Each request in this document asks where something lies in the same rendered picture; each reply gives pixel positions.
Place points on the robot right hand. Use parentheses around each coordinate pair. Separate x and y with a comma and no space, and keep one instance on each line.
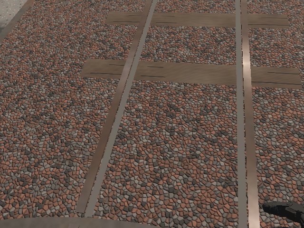
(285,209)

